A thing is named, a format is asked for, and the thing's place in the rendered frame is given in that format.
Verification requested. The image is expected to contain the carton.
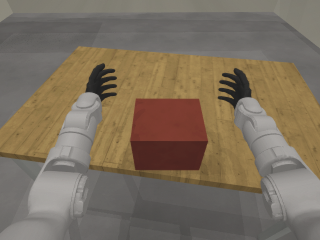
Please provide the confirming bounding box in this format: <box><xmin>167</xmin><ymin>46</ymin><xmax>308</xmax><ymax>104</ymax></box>
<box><xmin>130</xmin><ymin>98</ymin><xmax>208</xmax><ymax>171</ymax></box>

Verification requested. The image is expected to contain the robot right forearm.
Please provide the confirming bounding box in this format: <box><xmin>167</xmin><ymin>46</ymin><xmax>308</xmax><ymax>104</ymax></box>
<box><xmin>234</xmin><ymin>97</ymin><xmax>320</xmax><ymax>184</ymax></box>

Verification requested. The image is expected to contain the left robot hand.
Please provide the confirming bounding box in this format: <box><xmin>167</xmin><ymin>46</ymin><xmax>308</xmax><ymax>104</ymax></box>
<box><xmin>85</xmin><ymin>63</ymin><xmax>117</xmax><ymax>102</ymax></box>

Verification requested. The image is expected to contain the table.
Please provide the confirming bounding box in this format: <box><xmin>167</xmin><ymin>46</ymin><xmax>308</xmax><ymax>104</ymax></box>
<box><xmin>0</xmin><ymin>46</ymin><xmax>320</xmax><ymax>240</ymax></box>

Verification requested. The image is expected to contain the left robot upper arm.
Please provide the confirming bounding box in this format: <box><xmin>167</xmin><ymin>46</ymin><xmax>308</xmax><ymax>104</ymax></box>
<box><xmin>0</xmin><ymin>170</ymin><xmax>90</xmax><ymax>240</ymax></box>

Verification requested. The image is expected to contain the right robot hand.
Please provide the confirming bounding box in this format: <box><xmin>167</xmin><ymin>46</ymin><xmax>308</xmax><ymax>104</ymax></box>
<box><xmin>218</xmin><ymin>68</ymin><xmax>252</xmax><ymax>109</ymax></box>

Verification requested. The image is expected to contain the right robot upper arm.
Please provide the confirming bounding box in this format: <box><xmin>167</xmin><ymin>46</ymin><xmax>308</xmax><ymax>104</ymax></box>
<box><xmin>260</xmin><ymin>168</ymin><xmax>320</xmax><ymax>240</ymax></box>

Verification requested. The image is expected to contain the robot left forearm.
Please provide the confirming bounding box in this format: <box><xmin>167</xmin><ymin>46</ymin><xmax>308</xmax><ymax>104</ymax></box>
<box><xmin>27</xmin><ymin>92</ymin><xmax>103</xmax><ymax>213</ymax></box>

